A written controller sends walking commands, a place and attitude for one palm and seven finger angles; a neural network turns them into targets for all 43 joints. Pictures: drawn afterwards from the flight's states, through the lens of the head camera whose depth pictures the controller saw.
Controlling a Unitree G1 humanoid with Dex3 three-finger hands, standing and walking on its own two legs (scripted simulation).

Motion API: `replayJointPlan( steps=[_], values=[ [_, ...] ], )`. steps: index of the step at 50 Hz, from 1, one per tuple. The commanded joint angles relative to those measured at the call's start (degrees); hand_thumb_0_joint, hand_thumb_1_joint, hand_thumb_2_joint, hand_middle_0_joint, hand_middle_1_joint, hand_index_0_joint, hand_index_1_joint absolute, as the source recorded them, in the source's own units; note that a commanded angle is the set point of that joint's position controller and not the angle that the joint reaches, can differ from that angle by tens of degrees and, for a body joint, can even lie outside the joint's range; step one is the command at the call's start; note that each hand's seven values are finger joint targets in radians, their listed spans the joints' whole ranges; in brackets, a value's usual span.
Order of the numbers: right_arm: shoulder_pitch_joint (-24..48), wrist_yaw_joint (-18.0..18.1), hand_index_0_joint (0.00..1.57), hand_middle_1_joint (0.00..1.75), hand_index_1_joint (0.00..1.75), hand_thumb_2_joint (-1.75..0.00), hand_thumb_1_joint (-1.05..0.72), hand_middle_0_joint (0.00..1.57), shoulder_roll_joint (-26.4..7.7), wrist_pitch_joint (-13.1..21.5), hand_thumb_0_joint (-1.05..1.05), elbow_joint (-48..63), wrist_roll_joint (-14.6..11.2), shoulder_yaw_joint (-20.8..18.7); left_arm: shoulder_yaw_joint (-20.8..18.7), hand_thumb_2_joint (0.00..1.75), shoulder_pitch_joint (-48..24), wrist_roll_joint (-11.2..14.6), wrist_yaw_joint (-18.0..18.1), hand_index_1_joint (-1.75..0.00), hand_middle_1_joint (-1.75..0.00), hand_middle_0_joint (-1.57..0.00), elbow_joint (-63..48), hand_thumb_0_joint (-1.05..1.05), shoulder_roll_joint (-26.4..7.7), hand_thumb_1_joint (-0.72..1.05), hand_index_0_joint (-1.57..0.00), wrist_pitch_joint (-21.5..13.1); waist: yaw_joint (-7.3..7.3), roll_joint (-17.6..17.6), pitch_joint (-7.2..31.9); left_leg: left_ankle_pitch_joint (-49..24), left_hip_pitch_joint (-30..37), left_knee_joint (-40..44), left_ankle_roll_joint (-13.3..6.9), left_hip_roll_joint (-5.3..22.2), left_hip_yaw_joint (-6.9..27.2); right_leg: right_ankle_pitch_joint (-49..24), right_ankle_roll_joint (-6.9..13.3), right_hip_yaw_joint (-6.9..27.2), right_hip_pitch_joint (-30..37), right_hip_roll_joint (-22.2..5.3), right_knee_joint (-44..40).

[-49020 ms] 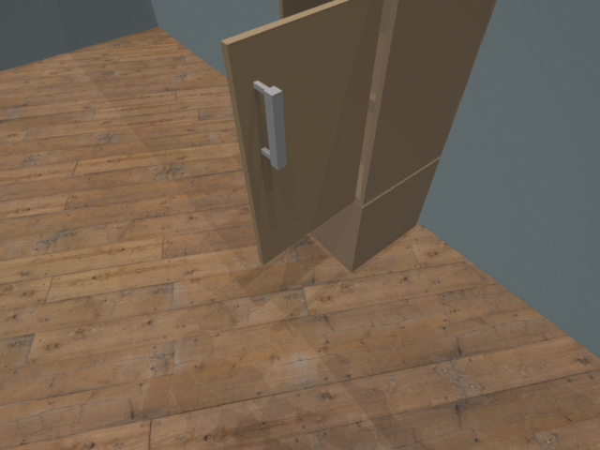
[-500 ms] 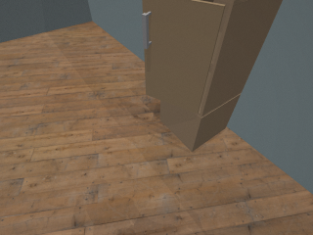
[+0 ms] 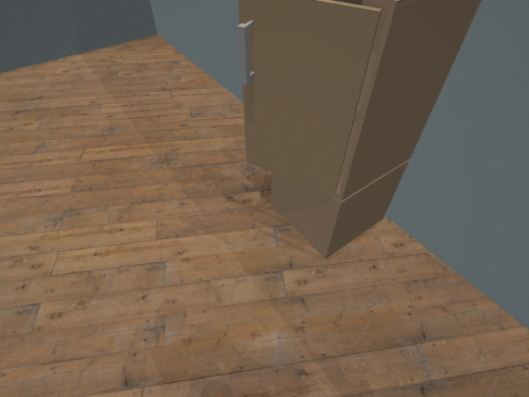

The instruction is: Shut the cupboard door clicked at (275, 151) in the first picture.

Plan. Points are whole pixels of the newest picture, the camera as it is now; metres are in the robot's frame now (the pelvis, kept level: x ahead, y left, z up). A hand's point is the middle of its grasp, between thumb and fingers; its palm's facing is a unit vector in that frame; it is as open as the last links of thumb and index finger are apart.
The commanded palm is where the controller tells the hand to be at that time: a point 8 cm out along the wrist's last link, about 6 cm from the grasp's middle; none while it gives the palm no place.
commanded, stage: walk to a spot facing it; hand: left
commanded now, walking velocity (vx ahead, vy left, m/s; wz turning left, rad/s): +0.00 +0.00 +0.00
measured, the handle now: (248, 53) +0.95 +0.10 +0.08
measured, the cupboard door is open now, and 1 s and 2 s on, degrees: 25 25 25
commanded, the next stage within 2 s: turn to face it in 1.86 s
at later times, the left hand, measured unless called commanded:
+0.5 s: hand out of the picture +0.00 +0.23 -0.21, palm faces +0.23 -0.95 -0.23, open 7.3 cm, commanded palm none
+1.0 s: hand out of the picture -0.03 +0.21 -0.17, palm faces +0.52 -0.81 -0.27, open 7.3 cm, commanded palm none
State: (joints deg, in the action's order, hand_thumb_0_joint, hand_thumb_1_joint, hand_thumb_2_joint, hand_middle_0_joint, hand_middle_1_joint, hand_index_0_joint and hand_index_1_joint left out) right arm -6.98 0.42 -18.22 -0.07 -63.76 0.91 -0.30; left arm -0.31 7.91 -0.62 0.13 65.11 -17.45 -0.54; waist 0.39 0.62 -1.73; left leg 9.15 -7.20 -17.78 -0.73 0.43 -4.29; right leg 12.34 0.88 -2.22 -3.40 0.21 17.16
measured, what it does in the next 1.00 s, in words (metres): steps on the spot, turning left: right foot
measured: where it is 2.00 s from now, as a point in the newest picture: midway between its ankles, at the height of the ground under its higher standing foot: outside the picture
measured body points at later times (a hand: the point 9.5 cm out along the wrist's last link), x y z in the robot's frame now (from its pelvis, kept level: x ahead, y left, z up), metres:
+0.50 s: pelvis +0.00 +0.03 -0.03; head +0.04 +0.05 +0.41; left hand -0.01 +0.28 -0.19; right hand +0.08 -0.20 -0.18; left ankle +0.00 +0.13 -0.75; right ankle -0.03 -0.11 -0.71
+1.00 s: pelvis +0.00 -0.01 -0.01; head +0.04 +0.01 +0.43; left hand -0.06 +0.25 -0.15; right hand +0.20 -0.21 -0.16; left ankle -0.07 +0.10 -0.69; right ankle +0.06 -0.12 -0.75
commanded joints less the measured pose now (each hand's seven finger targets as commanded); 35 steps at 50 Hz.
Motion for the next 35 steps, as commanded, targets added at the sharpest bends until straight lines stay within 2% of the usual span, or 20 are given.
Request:
replayJointPlan(
  steps=[1,3,6,9,10,12,13,14,16,18,19,20,21,22,23,24,27,29,31,35],
  values=[
    [1.4,0.9,0.20,0.30,0.30,-0.90,-0.90,0.20,-10.7,1.3,0.00,3.1,-0.3,-1.8,-2.3,0.90,-1.2,0.0,0.8,-0.30,-0.30,-0.20,-3.1,0.00,-11.2,0.90,-0.20,-1.4,0.10,0.2,3.1,-10.2,3.4,2.1,-0.5,7.8,7.3,-12.4,1.7,6.1,-2.2,-7.8,-2.8],
    [1.3,0.8,0.20,0.30,0.30,-0.90,-0.90,0.20,-9.6,1.0,0.00,3.3,-0.3,-1.7,-2.3,0.90,-1.0,0.0,0.9,-0.30,-0.30,-0.20,-3.4,0.00,-10.5,0.90,-0.20,-1.1,0.00,0.3,2.4,-11.3,2.1,1.2,-0.4,7.5,7.6,-13.0,1.4,4.9,-1.8,-8.2,-1.5],
    [-1.8,0.6,0.20,0.30,0.30,-0.90,-0.90,0.20,-3.7,-0.3,0.00,3.3,-0.2,-0.8,-1.8,0.90,2.4,0.1,1.7,-0.30,-0.30,-0.20,-3.5,0.00,-5.6,0.90,-0.20,0.3,-0.29,-0.7,2.4,-13.6,-1.4,-2.5,0.5,6.5,7.3,-15.2,0.5,2.8,-1.2,-9.3,2.5],
    [-2.5,0.5,0.20,0.30,0.30,-0.90,-0.90,0.20,-3.4,-1.1,0.00,5.0,-0.2,-1.5,-3.0,0.90,4.6,-0.1,2.1,-0.30,-0.30,-0.20,-4.9,0.00,-7.2,0.90,-0.20,0.8,-1.08,-3.7,3.0,-12.7,-6.9,-9.3,1.2,4.0,6.0,-20.2,2.9,3.5,1.3,-12.7,4.6],
    [-2.4,0.4,0.20,0.30,0.30,-0.90,-0.90,0.20,-2.7,-1.4,0.00,5.6,-0.2,-1.8,-3.5,0.90,5.2,-0.1,2.2,-0.30,-0.30,-0.20,-5.6,0.00,-7.7,0.90,-0.20,1.0,-1.41,-5.8,2.7,-8.6,-9.5,-13.4,1.6,2.7,4.9,-22.6,4.7,4.5,2.1,-15.4,4.4],
    [-1.9,0.5,0.20,0.30,0.30,-0.90,-0.90,0.20,-2.0,-2.3,0.00,7.5,0.0,-2.7,-4.1,0.90,6.2,-0.4,2.4,-0.30,-0.30,-0.20,-7.1,0.00,-7.9,0.90,-0.20,1.1,-2.05,-9.7,0.3,14.9,-15.9,-27.9,2.1,1.1,3.6,-29.0,10.2,6.7,1.4,-21.5,3.3],
    [-1.9,0.4,0.20,0.30,0.30,-0.90,-0.90,0.20,-1.6,-2.7,0.00,8.4,0.0,-3.1,-4.4,0.90,5.7,-0.9,2.6,-0.30,-0.30,-0.20,-7.9,0.00,-7.7,0.90,-0.20,1.1,-1.96,-9.5,-0.9,20.0,-18.1,-34.8,2.0,1.5,3.9,-29.7,11.9,6.8,0.0,-23.6,3.1],
    [-2.3,0.3,0.20,0.30,0.30,-0.90,-0.90,0.20,-1.3,-2.8,0.00,9.4,-0.2,-3.4,-4.7,0.90,4.3,-1.1,2.7,-0.30,-0.30,-0.20,-9.1,0.00,-7.4,0.90,-0.20,1.1,-1.05,-8.6,-2.0,21.6,-18.8,-37.1,2.0,2.6,4.8,-30.7,12.3,6.0,-1.4,-24.2,4.0],
    [-3.4,-0.4,0.20,0.30,0.30,-0.90,-0.90,0.20,0.5,-2.9,0.00,10.3,-0.4,-3.3,-5.0,0.90,2.2,-1.3,2.5,-0.30,-0.30,-0.20,-10.9,0.00,-7.8,0.90,-0.20,0.9,0.33,-7.1,-2.8,20.0,-17.2,-31.8,2.5,3.9,3.7,-30.8,9.7,0.3,-2.5,-22.5,7.0],
    [-5.1,-0.8,0.20,0.30,0.30,-0.90,-0.90,0.20,1.3,-2.8,0.00,10.7,-0.1,-3.2,-5.4,0.90,2.8,-1.0,2.3,-0.30,-0.30,-0.20,-11.7,0.00,-7.6,0.90,-0.20,1.0,0.81,-7.6,-2.3,11.8,-12.9,-23.7,2.6,3.0,0.1,-27.3,6.6,-3.2,-4.8,-20.4,10.5],
    [-6.7,-1.0,0.20,0.30,0.30,-0.90,-0.90,0.20,1.0,-2.6,0.00,10.6,0.1,-3.4,-5.4,0.90,3.1,-0.8,2.1,-0.30,-0.30,-0.20,-11.9,0.00,-7.1,0.90,-0.20,1.1,1.53,-6.3,-1.5,6.4,-8.7,-18.0,2.2,2.5,-0.5,-23.9,4.3,-5.3,-7.1,-18.9,14.2],
    [-10.6,-1.1,0.20,0.30,0.30,-0.90,-0.90,0.20,-1.0,-2.3,0.00,10.2,0.4,-3.9,-5.3,0.90,4.1,-0.4,1.9,-0.30,-0.30,-0.20,-12.4,0.00,-6.1,0.90,-0.20,1.5,3.01,1.2,1.0,-7.0,-2.1,-11.3,0.5,4.6,3.5,-15.6,1.0,-7.6,-12.0,-16.2,22.1],
    [-13.6,-0.8,0.20,0.30,0.30,-0.90,-0.90,0.20,-6.3,-1.7,0.00,10.3,1.0,-5.2,-5.0,0.90,6.5,0.0,1.7,-0.30,-0.30,-0.20,-13.8,0.00,-2.2,0.90,-0.20,1.9,3.18,18.0,3.7,-26.1,2.0,-5.7,-6.1,16.9,22.9,9.7,-3.9,-10.0,-20.6,-7.8,34.6],
    [-16.0,-0.2,0.20,0.30,0.30,-0.90,-0.90,0.20,-8.8,-1.9,0.00,9.7,1.1,-5.9,-4.4,0.90,3.5,-0.4,1.9,-0.30,-0.30,-0.20,-16.1,0.00,-1.5,0.90,-0.20,2.1,4.93,15.9,4.6,-20.2,-1.2,-0.4,-11.5,22.4,30.5,27.9,-3.2,-3.4,-21.8,-4.3,43.9],
    [-16.3,0.5,0.20,0.30,0.30,-0.90,-0.90,0.20,-8.7,-1.6,0.00,9.6,1.3,-6.1,-4.7,0.90,0.2,-0.5,1.9,-0.30,-0.30,-0.20,-17.0,0.00,-0.7,0.90,-0.20,2.7,4.91,11.7,4.3,-10.3,-2.7,1.0,-11.1,21.0,32.0,23.9,-2.7,1.2,-25.7,-4.6,49.0],
    [-14.1,0.8,0.20,0.30,0.30,-0.90,-0.90,0.20,-7.3,-1.4,0.00,10.3,1.2,-5.8,-4.8,0.90,-1.3,-0.6,1.8,-0.30,-0.30,-0.20,-17.0,0.00,-1.0,0.90,-0.20,2.5,3.96,8.8,3.2,-4.6,-4.5,1.0,-10.5,19.7,31.5,19.7,-2.7,3.1,-27.5,-5.5,50.4],
    [-10.0,1.3,0.20,0.30,0.30,-0.90,-0.90,0.20,-4.8,-0.7,0.00,11.5,1.2,-4.9,-5.0,0.90,0.9,-0.5,1.1,-0.30,-0.30,-0.20,-16.0,0.00,0.0,0.90,-0.20,1.9,1.80,5.0,3.6,-9.0,-3.6,-0.8,-9.0,14.6,24.4,12.7,-3.7,3.4,-27.5,-4.9,46.1],
    [-10.1,1.4,0.20,0.30,0.30,-0.90,-0.90,0.20,-5.0,-0.7,0.00,11.3,1.1,-5.1,-4.8,0.90,1.3,-0.4,1.0,-0.30,-0.30,-0.20,-16.1,0.00,0.5,0.90,-0.20,1.8,1.93,5.5,5.7,-12.0,-1.5,-1.8,-9.3,13.5,23.5,13.1,-3.8,3.0,-25.7,-3.8,40.6],
    [-10.0,1.2,0.20,0.30,0.30,-0.90,-0.90,0.20,-5.0,-1.1,0.00,11.3,1.1,-5.4,-4.7,0.90,1.1,-0.4,1.1,-0.30,-0.30,-0.20,-16.7,0.00,0.9,0.90,-0.20,2.0,1.94,5.9,5.4,-11.0,-2.3,-1.5,-9.3,12.8,23.9,13.2,-4.0,2.5,-24.2,-2.7,37.1],
    [-7.3,0.7,0.20,0.30,0.30,-0.90,-0.90,0.20,-5.3,-2.0,0.00,12.7,1.2,-6.2,-4.7,0.90,3.6,-0.3,1.3,-0.30,-0.30,-0.20,-17.1,0.00,0.7,0.90,-0.20,2.0,0.83,9.1,4.8,-7.1,-7.8,-1.8,-7.8,10.1,24.6,11.6,-3.5,0.9,-15.9,-0.2,25.5]
  ],
)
